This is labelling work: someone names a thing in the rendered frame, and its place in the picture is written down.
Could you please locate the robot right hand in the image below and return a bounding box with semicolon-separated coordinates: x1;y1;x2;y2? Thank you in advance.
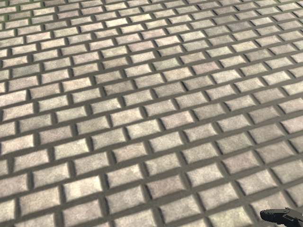
260;207;303;227

